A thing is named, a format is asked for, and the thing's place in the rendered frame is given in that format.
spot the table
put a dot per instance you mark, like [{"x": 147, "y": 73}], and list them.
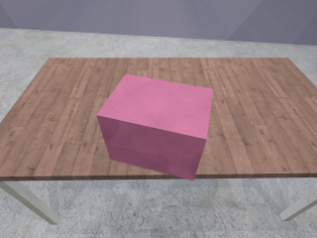
[{"x": 262, "y": 124}]

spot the carton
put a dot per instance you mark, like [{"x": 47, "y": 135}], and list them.
[{"x": 156, "y": 124}]

